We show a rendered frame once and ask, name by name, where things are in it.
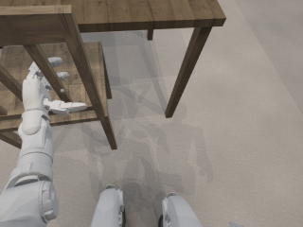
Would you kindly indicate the chair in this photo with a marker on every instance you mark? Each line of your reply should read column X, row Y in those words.
column 44, row 32

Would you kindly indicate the robot left upper arm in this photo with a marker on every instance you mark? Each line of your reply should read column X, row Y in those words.
column 29, row 205

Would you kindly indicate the robot left forearm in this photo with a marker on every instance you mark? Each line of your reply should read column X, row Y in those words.
column 37, row 151

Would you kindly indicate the table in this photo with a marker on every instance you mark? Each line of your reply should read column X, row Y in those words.
column 129, row 15

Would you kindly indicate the right robot shin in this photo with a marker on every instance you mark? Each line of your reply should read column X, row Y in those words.
column 165, row 224

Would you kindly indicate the robot left thigh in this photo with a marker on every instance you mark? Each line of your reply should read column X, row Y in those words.
column 110, row 205

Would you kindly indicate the robot left hand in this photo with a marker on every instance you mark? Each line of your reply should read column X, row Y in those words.
column 35, row 90

